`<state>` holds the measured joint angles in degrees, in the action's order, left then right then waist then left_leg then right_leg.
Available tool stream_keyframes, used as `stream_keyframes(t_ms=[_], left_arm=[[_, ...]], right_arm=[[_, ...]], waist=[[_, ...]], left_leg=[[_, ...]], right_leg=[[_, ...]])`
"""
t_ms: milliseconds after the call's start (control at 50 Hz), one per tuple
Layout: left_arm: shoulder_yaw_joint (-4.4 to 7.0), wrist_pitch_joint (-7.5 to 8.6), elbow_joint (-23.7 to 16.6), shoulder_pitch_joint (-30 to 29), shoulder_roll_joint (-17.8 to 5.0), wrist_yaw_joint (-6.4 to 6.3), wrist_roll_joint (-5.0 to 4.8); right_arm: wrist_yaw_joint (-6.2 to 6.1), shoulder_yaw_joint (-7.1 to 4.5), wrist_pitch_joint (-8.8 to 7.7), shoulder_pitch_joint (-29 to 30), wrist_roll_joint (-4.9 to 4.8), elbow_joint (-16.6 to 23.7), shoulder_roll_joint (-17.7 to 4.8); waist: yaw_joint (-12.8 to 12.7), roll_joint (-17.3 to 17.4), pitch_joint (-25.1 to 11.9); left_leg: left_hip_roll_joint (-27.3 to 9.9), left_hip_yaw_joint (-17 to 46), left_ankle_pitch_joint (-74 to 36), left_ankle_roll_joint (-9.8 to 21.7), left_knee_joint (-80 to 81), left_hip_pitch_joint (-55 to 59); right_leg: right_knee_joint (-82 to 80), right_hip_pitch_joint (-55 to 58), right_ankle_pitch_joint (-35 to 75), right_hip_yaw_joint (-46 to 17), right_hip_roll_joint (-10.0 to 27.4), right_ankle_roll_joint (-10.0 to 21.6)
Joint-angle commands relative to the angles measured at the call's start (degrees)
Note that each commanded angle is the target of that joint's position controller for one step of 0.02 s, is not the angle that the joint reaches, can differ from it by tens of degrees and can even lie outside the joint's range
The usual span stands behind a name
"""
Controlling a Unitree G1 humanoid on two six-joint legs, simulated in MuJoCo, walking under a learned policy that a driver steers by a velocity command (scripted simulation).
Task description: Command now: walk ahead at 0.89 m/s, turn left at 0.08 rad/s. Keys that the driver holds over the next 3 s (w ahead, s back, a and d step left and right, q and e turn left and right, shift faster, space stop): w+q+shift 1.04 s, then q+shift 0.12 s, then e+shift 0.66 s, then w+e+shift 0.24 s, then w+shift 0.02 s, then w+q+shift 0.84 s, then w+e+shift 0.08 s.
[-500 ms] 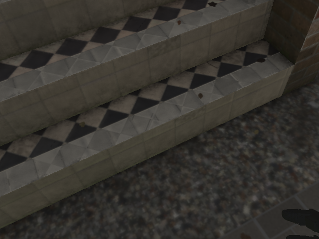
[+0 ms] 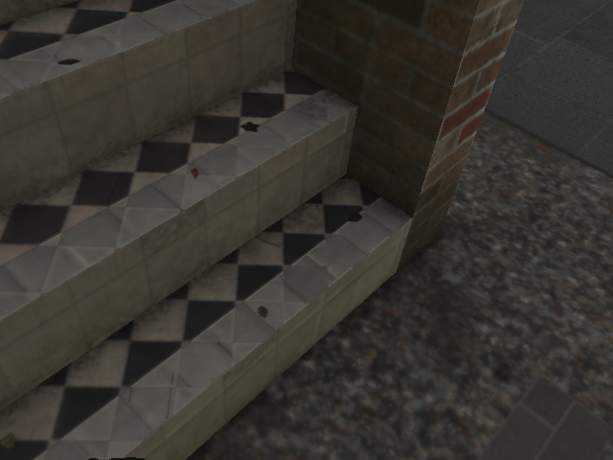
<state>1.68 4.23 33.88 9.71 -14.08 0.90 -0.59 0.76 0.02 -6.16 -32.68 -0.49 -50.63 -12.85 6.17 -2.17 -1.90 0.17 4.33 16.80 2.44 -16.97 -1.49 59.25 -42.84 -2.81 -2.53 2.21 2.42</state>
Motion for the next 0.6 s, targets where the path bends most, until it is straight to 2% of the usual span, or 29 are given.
stream_keyframes(t_ms=[20,80,100,140,160,180,200,220,240,260,280,300,320,340,360,380,400,420,440,460,480,500,520,540,560,580,600], left_arm=[[0.95,2.17,-7.81,-13.01,-1.63,0.21,-0.04],[0.9,3.51,-8.75,-18.72,-0.39,1.6,-0.53],[1.17,3.84,-8.87,-19.65,-0.9,1.89,-0.7],[1.37,4.34,-9.5,-21.03,-1.33,2.52,-1.11],[1.52,4.66,-9.92,-21.29,-1.86,2.59,-1.29],[2.04,4.86,-10.03,-19.94,-3.1,2.44,-1.48],[2.96,5.06,-9.9,-16.45,-5.23,1.7,-1.54],[4.43,4.78,-8.26,-5.55,-8.52,0.56,-1.89],[5.52,3.96,-5.45,10.48,-12.01,-1.13,-1.64],[6.39,3.33,-2.44,18.61,-17.7,-1.32,0.42],[5.63,3.14,-1.98,19.81,-13.06,-1.19,1.8],[4.78,2.81,-0.76,16.26,-9.63,-2.17,1.35],[4.03,2.53,0.31,12.83,-7.8,-2.74,1.32],[3.55,2.43,1.38,9.48,-6.42,-2.79,1.92],[3.09,2.68,2.67,7.0,-5.22,-2.68,2.85],[2.92,2.88,3.83,3.54,-4.24,-2.29,2.63],[2.85,3.23,4.3,-0.09,-3.91,-1.89,1.83],[2.86,3.8,4.09,-3.48,-4.1,-1.5,0.94],[2.95,4.41,3.66,-7.33,-4.86,-1.46,0.42],[3.7,4.0,4.08,-9.72,-7.12,-1.54,0.48],[3.7,3.49,4.37,-10.97,-8.47,-1.2,0.54],[3.36,3.06,3.87,-14.01,-8.89,-0.62,1.18],[3.46,2.91,2.72,-17.8,-10.54,-0.36,0.59],[3.63,2.88,1.41,-21.06,-12.69,-0.34,0.06],[3.35,2.79,0.76,-20.01,-13.39,-0.24,-0.78],[2.62,2.99,0.01,-22.03,-12.88,0.43,-1.59],[0.72,2.43,0.04,-29.34,-8.68,0.23,-1.94]], right_arm=[[-0.51,-0.64,-0.33,-0.86,-0.5,2.13,-6.9],[-1.41,-0.25,0.13,-2.45,-0.67,0.79,-6.72],[-1.63,-0.29,0.19,-2.8,-0.75,0.43,-7.04],[-2.01,-0.75,0.87,-2.84,-1.17,-0.21,-7.97],[-2.27,-0.95,1.38,-2.27,-1.39,-0.5,-8.08],[-2.4,-1.15,1.71,-1.49,-1.31,-0.62,-8.57],[-2.48,-1.59,1.67,-0.36,-0.89,-0.68,-9.33],[-2.35,-2.03,1.58,3.09,0.25,0.72,-11.02],[-2.08,-2.43,0.82,7.82,1.59,3.75,-11.63],[-1.68,0.36,-0.64,0.92,0.59,6.03,-0.86],[-1.74,-0.14,-1.71,1.12,-2.75,6.18,-4.35],[-2.11,-1.64,-1.55,8.98,-4.37,7.44,-8.21],[-2.41,-1.46,-0.99,14.0,-3.22,8.29,-7.75],[-2.43,-1.26,-0.36,16.28,-1.64,8.74,-5.95],[-2.07,-0.71,0.77,15.81,-0.98,9.77,-3.22],[-1.79,0.1,2.11,14.98,-1.54,10.77,-0.24],[-1.74,0.43,3.28,14.69,-1.9,11.9,0.81],[-1.58,0.46,4.11,14.25,-1.75,13.02,0.37],[-1.41,0.47,4.45,16.27,-1.2,14.81,-0.24],[-1.4,0.54,5.07,13.51,-0.3,14.47,-0.18],[-1.62,0.09,6.04,9.53,-0.15,13.7,-1.57],[-2.14,-1.11,7.09,5.41,0.1,12.41,-4.55],[-2.75,-2.22,7.72,3.68,-0.52,12.81,-7.53],[-2.86,-3.66,7.61,0.7,-0.05,12.71,-11.23],[-2.37,-5.81,6.77,-1.93,1.46,11.85,-15.9],[-1.73,-6.79,6.05,-8.64,2.41,10.01,-15.66],[-1.78,-7.0,4.83,-15.1,3.78,6.65,-13.66]], waist=[[0.42,9.95,8.83],[1.88,9.8,10.51],[1.85,9.85,10.64],[1.34,11.99,10.52],[0.53,12.49,10.58],[-1.12,13.07,9.28],[-4.32,13.66,6.15],[-11.24,13.81,-0.32],[-19.23,12.78,-11.36],[-15.14,-11.03,-28.14],[-15.3,-19.42,-30.95],[-15.25,-15.5,-16.1],[-14.5,-7.65,-8.23],[-11.98,-2.26,-3.77],[-8.57,-2.01,-0.81],[-5.91,-3.29,1.43],[-3.68,-3.52,3.48],[-1.58,-3.88,4.87],[-0.19,-3.63,7.1],[1.5,-4.55,4.52],[3.7,-5.81,2.61],[6.03,-6.95,-0.78],[8.53,-5.39,-1.56],[11.43,-4.91,-4.13],[12.94,-1.5,-7.7],[16.6,-1.97,-9.77],[22.85,10.62,-0.76]], left_leg=[[-11.68,14.07,-4.66,8.55,10.89,-0.78],[-11.11,12.3,-11.92,8.87,11.43,-2.01],[-11.12,11.87,-13.74,8.22,10.52,-1.38],[-11.67,12.07,-17.46,8.03,7.99,0.16],[-11.85,12.14,-21.98,7.7,6.34,-0.35],[-12.06,12.1,-31.01,7.01,3.44,-1.14],[-11.84,11.87,-45.79,6.01,-3.02,-2.13],[-9.61,10.62,-53.81,4.62,-15.17,-6.72],[-7.79,11.61,-44.26,3.42,-31.43,-21.24],[0.36,6.34,-0.58,0.82,-53.88,-42.75],[-1.13,7.76,12.18,0.96,-63.96,-47.57],[-4.38,4.78,7.74,1.14,-65.79,-52.4],[-6.84,2.3,3.08,0.88,-64.65,-51.53],[-8.3,1.65,1.6,0.48,-63.24,-47.06],[-9.9,1.83,1.77,-0.01,-62.96,-43.41],[-10.68,1.72,3.67,-0.51,-63.18,-41.18],[-11.21,1.35,4.17,-1.04,-62.45,-40.17],[-11.26,0.73,3.35,-1.34,-60.33,-38.69],[-11.34,0.1,-0.61,-1.43,-54.87,-36.55],[-9.7,-1.82,-1.2,-1.55,-56.86,-32.79],[-9.09,-4.03,0.11,-1.51,-59.58,-29.14],[-6.55,-8.51,5.65,-0.79,-68.97,-25.83],[-5.84,-9.64,7.16,0.78,-67.4,-21.51],[-3.12,-12.27,2.66,2.39,-60.5,-13.1],[-1.31,-14.3,-10.1,4.54,-47.13,-2.95],[-2.24,-12.57,-24.52,7.44,-27.07,9.19],[-4.14,-9.24,-40.92,12.42,-1.91,16.54]], right_leg=[[-7.65,-8.18,6.12,1.46,0.57,-2.03],[-17.56,-0.97,8.73,3.18,-1.66,-3.75],[-20.19,1.45,8.75,2.58,-2.07,-3.94],[-25.35,6.0,5.78,2.13,-3.24,-4.43],[-27.78,9.73,3.63,2.33,-3.86,-4.41],[-29.31,15.5,1.42,2.66,-4.65,-3.93],[-29.69,23.62,-1.87,3.35,-6.11,-2.56],[-30.59,37.39,-3.41,2.9,-4.92,-0.49],[-25.91,60.99,-5.0,-3.84,3.69,2.41],[-28.05,87.45,-15.77,-29.89,21.23,10.17],[-39.54,82.97,-27.71,-44.28,24.32,12.31],[-41.73,72.83,-28.68,-34.6,20.77,9.35],[-42.73,62.32,-18.02,-25.12,19.48,8.71],[-44.13,52.22,-8.93,-18.98,17.6,8.27],[-45.8,44.32,-4.17,-14.2,16.77,8.21],[-47.29,38.48,-0.03,-8.82,16.27,8.07],[-48.39,33.47,5.79,-3.44,15.86,7.34],[-49.57,29.21,9.27,0.82,15.44,6.74],[-50.84,24.03,11.52,5.36,13.83,5.56],[-49.78,24.89,17.87,8.62,12.99,5.67],[-47.93,25.36,23.26,10.99,13.19,5.24],[-44.06,27.14,41.79,12.38,13.91,5.37],[-39.59,26.16,55.53,15.89,12.38,3.7],[-32.7,25.39,66.73,17.43,10.07,2.04],[-17.73,26.66,71.68,15.92,8.7,1.92],[-2.08,22.13,60.41,14.57,9.48,0.27],[28.09,7.05,14.7,16.01,1.92,-2.41]])
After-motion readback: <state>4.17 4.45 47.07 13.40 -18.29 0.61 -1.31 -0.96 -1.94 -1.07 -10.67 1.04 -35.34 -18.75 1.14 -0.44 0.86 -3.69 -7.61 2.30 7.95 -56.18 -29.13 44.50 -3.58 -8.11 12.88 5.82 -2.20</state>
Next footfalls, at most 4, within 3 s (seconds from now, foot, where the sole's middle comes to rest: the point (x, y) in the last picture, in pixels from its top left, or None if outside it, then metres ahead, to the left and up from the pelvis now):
0.24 right None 0.36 -0.16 -0.79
0.60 left None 0.45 0.10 -0.79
0.92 right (220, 308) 0.79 0.09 -0.56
1.22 left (71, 431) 0.54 0.35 -0.57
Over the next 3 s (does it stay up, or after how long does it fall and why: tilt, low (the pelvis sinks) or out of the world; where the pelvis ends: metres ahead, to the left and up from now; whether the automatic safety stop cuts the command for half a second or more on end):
stays up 0.79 0.47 0.43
